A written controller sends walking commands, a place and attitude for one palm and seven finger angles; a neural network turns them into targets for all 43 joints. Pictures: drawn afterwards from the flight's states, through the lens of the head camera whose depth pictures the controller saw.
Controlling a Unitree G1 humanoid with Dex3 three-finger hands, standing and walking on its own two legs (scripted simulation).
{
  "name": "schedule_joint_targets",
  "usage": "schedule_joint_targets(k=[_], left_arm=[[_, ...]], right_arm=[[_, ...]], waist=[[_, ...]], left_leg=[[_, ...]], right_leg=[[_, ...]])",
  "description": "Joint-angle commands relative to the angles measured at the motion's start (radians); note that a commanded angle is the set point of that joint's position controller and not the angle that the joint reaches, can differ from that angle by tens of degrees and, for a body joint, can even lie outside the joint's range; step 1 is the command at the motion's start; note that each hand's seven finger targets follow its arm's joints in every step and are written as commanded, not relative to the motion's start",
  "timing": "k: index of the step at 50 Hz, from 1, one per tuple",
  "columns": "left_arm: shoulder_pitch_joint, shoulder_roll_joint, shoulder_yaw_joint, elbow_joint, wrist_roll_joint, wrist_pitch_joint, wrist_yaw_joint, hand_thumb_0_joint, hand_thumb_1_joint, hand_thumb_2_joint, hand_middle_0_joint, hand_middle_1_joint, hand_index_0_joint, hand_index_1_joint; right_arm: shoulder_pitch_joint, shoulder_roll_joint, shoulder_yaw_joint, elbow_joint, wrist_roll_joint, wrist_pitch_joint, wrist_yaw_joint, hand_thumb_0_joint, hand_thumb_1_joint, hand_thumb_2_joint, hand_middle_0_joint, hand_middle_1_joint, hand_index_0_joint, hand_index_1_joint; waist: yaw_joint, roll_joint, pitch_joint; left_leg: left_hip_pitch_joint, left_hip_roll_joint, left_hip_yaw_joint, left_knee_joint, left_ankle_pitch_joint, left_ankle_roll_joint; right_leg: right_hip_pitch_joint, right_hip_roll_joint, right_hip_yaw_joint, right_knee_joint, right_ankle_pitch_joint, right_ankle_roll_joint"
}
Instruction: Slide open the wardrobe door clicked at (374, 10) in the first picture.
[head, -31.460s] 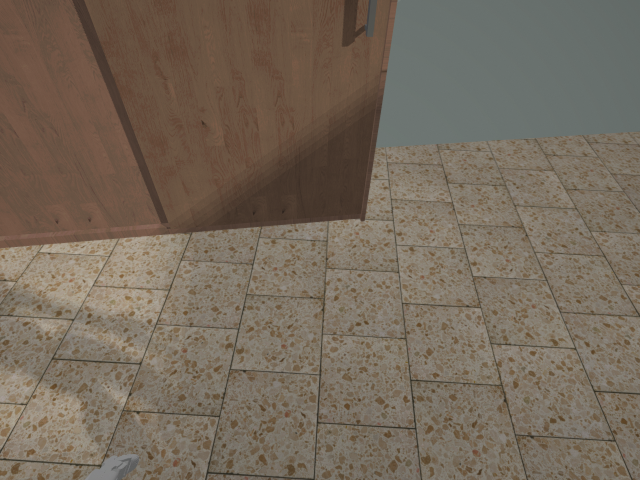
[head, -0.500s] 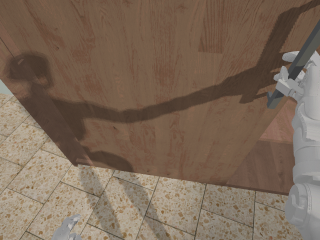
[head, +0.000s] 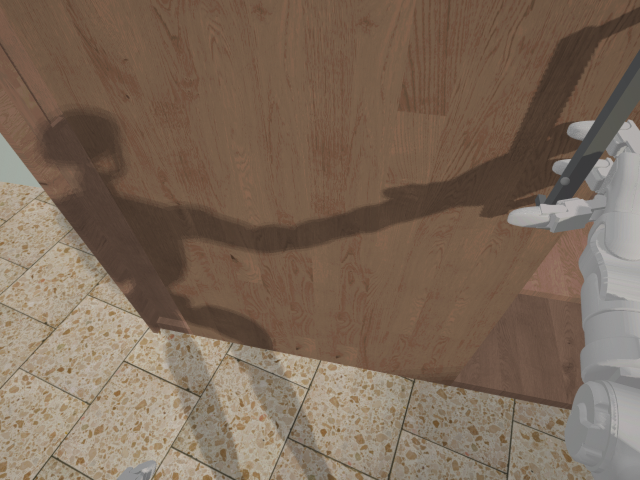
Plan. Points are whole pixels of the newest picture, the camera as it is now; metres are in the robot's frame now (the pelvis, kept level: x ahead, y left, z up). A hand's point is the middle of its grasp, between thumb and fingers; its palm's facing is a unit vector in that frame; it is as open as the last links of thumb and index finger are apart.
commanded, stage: loosen the grip on the handle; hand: right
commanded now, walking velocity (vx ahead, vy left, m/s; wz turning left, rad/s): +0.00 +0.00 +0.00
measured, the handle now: (590, 135) +0.49 -0.26 +0.20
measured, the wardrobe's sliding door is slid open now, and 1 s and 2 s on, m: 0.66 0.66 0.66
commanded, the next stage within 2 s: slip the hand off the handle in 0.04 s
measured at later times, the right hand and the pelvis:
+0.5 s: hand (622, 189) +0.44 -0.29 +0.17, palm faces +0.39 +0.91 -0.15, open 14.5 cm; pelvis +0.01 +0.01 +0.00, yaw -1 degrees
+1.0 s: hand (634, 215) +0.41 -0.30 +0.15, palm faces +0.32 +0.94 -0.13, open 14.7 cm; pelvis +0.02 -0.01 +0.00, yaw +0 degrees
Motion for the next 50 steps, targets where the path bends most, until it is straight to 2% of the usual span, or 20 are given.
schedule_joint_targets(k=[1, 3, 6, 7, 8, 12, 19, 22, 23, 27, 28, 32, 33, 36, 41, 43, 44, 45, 48, 50], left_arm=[[-0.016, 0.162, 0.06, -0.114, -0.008, -0.037, 0.012, 0.0, 0.9, 0.9, -0.2, -0.3, -0.2, -0.3], [-0.014, 0.166, 0.061, -0.117, -0.009, -0.035, 0.016, 0.0, 0.9, 0.9, -0.2, -0.3, -0.2, -0.3], [-0.025, 0.155, 0.058, -0.126, -0.009, -0.034, 0.015, 0.0, 0.9, 0.9, -0.2, -0.3, -0.2, -0.3], [-0.002, 0.154, 0.059, -0.11, -0.008, -0.029, 0.02, 0.0, 0.9, 0.9, -0.2, -0.3, -0.2, -0.3], [-0.001, 0.16, 0.056, -0.113, -0.007, -0.025, 0.016, 0.0, 0.9, 0.9, -0.2, -0.3, -0.2, -0.3], [-0.005, 0.162, 0.053, -0.131, -0.006, -0.009, 0.027, 0.0, 0.9, 0.9, -0.2, -0.3, -0.2, -0.3], [0.002, 0.159, 0.048, -0.137, -0.012, 0.01, 0.032, 0.0, 0.9, 0.9, -0.2, -0.3, -0.2, -0.3], [0.008, 0.16, 0.05, -0.143, -0.015, 0.01, 0.034, 0.0, 0.9, 0.9, -0.2, -0.3, -0.2, -0.3], [0.011, 0.165, 0.049, -0.139, -0.014, 0.012, 0.032, 0.0, 0.9, 0.9, -0.2, -0.3, -0.2, -0.3], [0.032, 0.171, 0.05, -0.126, -0.026, 0.016, 0.041, 0.0, 0.9, 0.9, -0.2, -0.3, -0.2, -0.3], [0.036, 0.178, 0.052, -0.118, -0.026, 0.018, 0.042, 0.0, 0.9, 0.9, -0.2, -0.3, -0.2, -0.3], [0.051, 0.178, 0.054, -0.118, -0.027, 0.018, 0.047, 0.0, 0.9, 0.9, -0.2, -0.3, -0.2, -0.3], [0.055, 0.184, 0.055, -0.108, -0.026, 0.02, 0.046, 0.0, 0.9, 0.9, -0.2, -0.3, -0.2, -0.3], [0.057, 0.186, 0.051, -0.107, -0.023, 0.025, 0.045, 0.0, 0.9, 0.9, -0.2, -0.3, -0.2, -0.3], [0.035, 0.181, 0.062, -0.162, -0.026, 0.023, 0.028, 0.0, 0.9, 0.9, -0.2, -0.3, -0.2, -0.3], [0.019, 0.178, 0.061, -0.179, -0.031, 0.021, 0.024, 0.0, 0.9, 0.9, -0.2, -0.3, -0.2, -0.3], [0.006, 0.175, 0.06, -0.186, -0.033, 0.02, 0.024, 0.0, 0.9, 0.9, -0.2, -0.3, -0.2, -0.3], [0.002, 0.177, 0.06, -0.189, -0.035, 0.021, 0.026, 0.0, 0.9, 0.9, -0.2, -0.3, -0.2, -0.3], [-0.03, 0.171, 0.055, -0.209, -0.033, 0.011, 0.031, 0.0, 0.9, 0.9, -0.2, -0.3, -0.2, -0.3], [-0.045, 0.158, 0.051, -0.219, -0.031, 0.007, 0.029, 0.0, 0.9, 0.9, -0.2, -0.3, -0.2, -0.3]], right_arm=[[-0.5, -0.299, -0.061, -0.321, 0.032, -0.063, -0.032, 0.0, 0.55, -0.2, 0.25, 1.15, 0.25, 1.15], [-0.455, -0.328, -0.087, -0.338, 0.032, -0.05, -0.031, 0.0, 0.55, -0.2, 0.25, 1.15, 0.25, 1.15], [-0.445, -0.279, -0.049, -0.381, 0.03, -0.033, -0.033, 0.0, 0.55, -0.2, 0.25, 1.15, 0.25, 1.15], [-0.405, -0.248, -0.033, -0.265, 0.026, -0.024, -0.035, 0.0, 0.55, -0.2, 0.25, 1.15, 0.25, 1.15], [-0.379, -0.268, -0.06, -0.258, 0.031, -0.023, -0.033, 0.0, 0.55, -0.2, 0.25, 1.15, 0.25, 1.15], [-0.418, -0.368, -0.114, -0.282, 0.023, -0.032, -0.023, 0.0, 0.55, -0.2, 0.25, 1.15, 0.25, 1.15], [-0.383, -0.434, -0.156, -0.218, 0.031, -0.039, 0.03, 0.0, 0.55, -0.2, 0.25, 1.15, 0.25, 1.15], [-0.404, -0.413, -0.119, -0.238, 0.036, -0.062, 0.065, 0.0, 0.55, -0.2, 0.25, 1.15, 0.25, 1.15], [-0.394, -0.431, -0.128, -0.229, 0.035, -0.064, 0.079, 0.0, 0.55, -0.2, 0.25, 1.15, 0.25, 1.15], [-0.42, -0.406, -0.086, -0.158, 0.066, -0.065, 0.147, 0.0, 0.55, -0.2, 0.25, 1.15, 0.25, 1.15], [-0.443, -0.441, -0.109, -0.166, 0.072, -0.068, 0.16, 0.0, 0.55, -0.2, 0.25, 1.15, 0.25, 1.15], [-0.454, -0.431, -0.094, -0.173, 0.093, -0.081, 0.201, 0.0, 0.55, -0.2, 0.25, 1.15, 0.25, 1.15], [-0.457, -0.484, -0.134, -0.168, 0.089, -0.086, 0.2, 0.0, 0.55, -0.2, 0.25, 1.15, 0.25, 1.15], [-0.453, -0.49, -0.137, -0.141, 0.084, -0.099, 0.201, 0.0, 0.55, -0.2, 0.25, 1.15, 0.25, 1.15], [-0.222, -0.423, -0.143, -0.303, 0.118, -0.09, 0.203, 0.0, 0.55, -0.2, 0.25, 1.15, 0.25, 1.15], [-0.133, -0.41, -0.16, -0.351, 0.14, -0.066, 0.196, 0.0, 0.55, -0.2, 0.25, 1.15, 0.25, 1.15], [-0.116, -0.384, -0.152, -0.371, 0.15, -0.048, 0.192, 0.0, 0.55, -0.2, 0.25, 1.15, 0.25, 1.15], [-0.102, -0.403, -0.177, -0.394, 0.155, -0.036, 0.184, 0.0, 0.55, -0.2, 0.25, 1.15, 0.25, 1.15], [-0.086, -0.429, -0.217, -0.52, 0.15, -0.008, 0.148, 0.0, 0.55, -0.2, 0.25, 1.15, 0.25, 1.15], [-0.026, -0.39, -0.202, -0.587, 0.139, 0.004, 0.127, 0.0, 0.55, -0.2, 0.25, 1.15, 0.25, 1.15]], waist=[[-0.017, -0.069, -0.348], [-0.028, -0.067, -0.345], [-0.025, -0.096, -0.344], [0.001, -0.021, -0.265], [-0.016, -0.023, -0.255], [-0.025, -0.03, -0.299], [-0.034, -0.036, -0.317], [-0.012, -0.047, -0.306], [-0.019, -0.072, -0.319], [0.014, -0.053, -0.26], [0.01, -0.075, -0.281], [0.012, -0.097, -0.315], [0.003, -0.111, -0.325], [0.011, -0.106, -0.303], [-0.057, -0.158, -0.403], [-0.072, -0.115, -0.372], [-0.066, -0.097, -0.344], [-0.071, -0.072, -0.328], [-0.084, -0.079, -0.324], [-0.087, -0.097, -0.324]], left_leg=[[-0.081, -0.012, -0.027, -0.113, 0.192, 0.003], [-0.062, -0.013, -0.028, -0.113, 0.214, 0.003], [-0.079, -0.013, -0.023, -0.114, 0.193, 0.003], [-0.098, -0.012, -0.021, -0.12, 0.191, 0.0], [-0.103, -0.01, -0.021, -0.119, 0.181, -0.002], [-0.055, -0.002, -0.038, -0.116, 0.181, -0.004], [-0.031, 0.0, -0.047, -0.103, 0.234, -0.008], [-0.051, -0.003, -0.048, -0.103, 0.25, -0.009], [-0.055, -0.003, -0.054, -0.101, 0.254, -0.01], [-0.103, -0.004, -0.052, -0.12, 0.21, -0.012], [-0.107, -0.005, -0.055, -0.119, 0.211, -0.013], [-0.12, -0.011, -0.048, -0.112, 0.223, -0.008], [-0.131, -0.012, -0.047, -0.109, 0.209, -0.006], [-0.158, -0.015, -0.037, -0.101, 0.176, -0.005], [-0.122, -0.026, -0.018, -0.075, 0.228, 0.008], [-0.097, -0.028, -0.014, -0.077, 0.252, 0.005], [-0.097, -0.027, -0.014, -0.083, 0.241, 0.001], [-0.09, -0.027, -0.012, -0.087, 0.231, 0.0], [-0.06, -0.025, -0.016, -0.087, 0.237, -0.001], [-0.064, -0.026, -0.011, -0.08, 0.24, 0.001]], right_leg=[[0.394, -0.008, 0.114, -0.048, 0.145, -0.009], [0.385, -0.007, 0.111, -0.048, 0.167, -0.011], [0.404, -0.007, 0.116, -0.054, 0.149, -0.006], [0.354, -0.007, 0.119, -0.044, 0.138, -0.012], [0.333, -0.004, 0.116, -0.047, 0.117, -0.01], [0.308, 0.005, 0.107, -0.041, 0.099, -0.016], [0.277, 0.01, 0.09, -0.022, 0.126, -0.016], [0.288, 0.01, 0.089, -0.004, 0.14, -0.023], [0.289, 0.013, 0.089, -0.005, 0.138, -0.021], [0.279, 0.011, 0.098, 0.0, 0.095, -0.025], [0.29, 0.01, 0.101, 0.0, 0.096, -0.023], [0.322, 0.013, 0.113, 0.014, 0.132, -0.026], [0.327, 0.01, 0.123, 0.01, 0.126, -0.022], [0.319, 0.006, 0.135, 0.006, 0.111, -0.02], [0.404, -0.001, 0.142, 0.005, 0.22, -0.009], [0.379, -0.003, 0.137, 0.001, 0.235, -0.014], [0.362, -0.002, 0.134, -0.007, 0.212, -0.015], [0.349, -0.005, 0.137, -0.016, 0.198, -0.015], [0.338, 0.0, 0.129, -0.028, 0.193, -0.018], [0.365, -0.004, 0.132, -0.031, 0.223, -0.013]])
